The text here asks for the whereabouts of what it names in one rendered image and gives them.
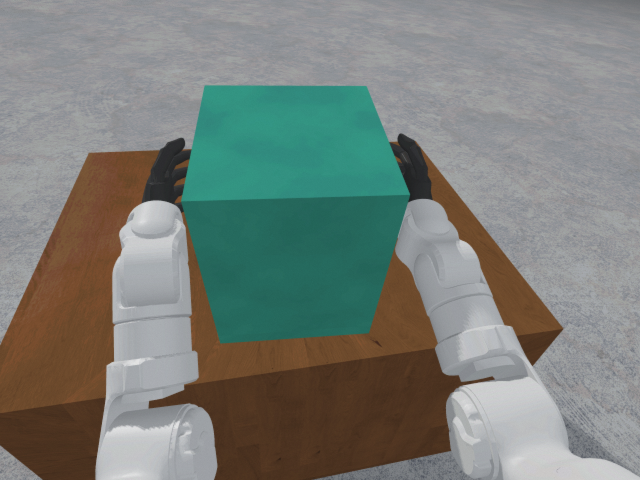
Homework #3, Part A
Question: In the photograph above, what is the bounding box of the right robot hand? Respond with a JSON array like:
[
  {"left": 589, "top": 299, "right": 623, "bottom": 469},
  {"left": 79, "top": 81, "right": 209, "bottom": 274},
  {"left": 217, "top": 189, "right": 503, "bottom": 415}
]
[{"left": 389, "top": 133, "right": 433, "bottom": 202}]

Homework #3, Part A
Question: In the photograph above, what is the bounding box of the pedestal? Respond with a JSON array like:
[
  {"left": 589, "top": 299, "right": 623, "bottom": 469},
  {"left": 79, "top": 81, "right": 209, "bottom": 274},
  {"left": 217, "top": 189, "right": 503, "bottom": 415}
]
[{"left": 0, "top": 141, "right": 563, "bottom": 480}]

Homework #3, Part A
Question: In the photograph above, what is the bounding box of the robot left upper arm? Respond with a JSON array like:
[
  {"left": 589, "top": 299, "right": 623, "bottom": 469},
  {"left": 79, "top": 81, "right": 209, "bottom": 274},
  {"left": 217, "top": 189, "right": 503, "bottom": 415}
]
[{"left": 97, "top": 403, "right": 217, "bottom": 480}]

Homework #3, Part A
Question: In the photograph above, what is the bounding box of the carton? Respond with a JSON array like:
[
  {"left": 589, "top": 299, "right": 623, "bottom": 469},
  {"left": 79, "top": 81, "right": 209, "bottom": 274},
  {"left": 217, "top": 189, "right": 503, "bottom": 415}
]
[{"left": 181, "top": 85, "right": 410, "bottom": 344}]

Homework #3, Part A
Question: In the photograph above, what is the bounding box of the right robot forearm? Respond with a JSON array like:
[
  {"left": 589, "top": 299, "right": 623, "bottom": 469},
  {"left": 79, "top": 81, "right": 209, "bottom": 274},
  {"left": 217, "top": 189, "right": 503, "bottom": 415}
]
[{"left": 395, "top": 199, "right": 569, "bottom": 448}]

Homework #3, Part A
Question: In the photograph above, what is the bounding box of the left robot forearm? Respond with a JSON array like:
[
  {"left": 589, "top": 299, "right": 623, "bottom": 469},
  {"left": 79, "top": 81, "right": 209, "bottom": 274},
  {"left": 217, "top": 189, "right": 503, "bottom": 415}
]
[{"left": 95, "top": 200, "right": 199, "bottom": 480}]

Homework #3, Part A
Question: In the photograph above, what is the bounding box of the robot right upper arm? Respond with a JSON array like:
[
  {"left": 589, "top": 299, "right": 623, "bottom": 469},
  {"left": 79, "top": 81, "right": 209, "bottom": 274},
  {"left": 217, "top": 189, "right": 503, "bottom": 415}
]
[{"left": 446, "top": 375, "right": 640, "bottom": 480}]

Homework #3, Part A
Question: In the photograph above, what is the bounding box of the left robot hand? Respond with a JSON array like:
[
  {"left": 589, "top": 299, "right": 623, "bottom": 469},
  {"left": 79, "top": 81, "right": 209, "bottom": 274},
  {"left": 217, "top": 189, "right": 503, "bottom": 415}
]
[{"left": 141, "top": 138, "right": 191, "bottom": 213}]

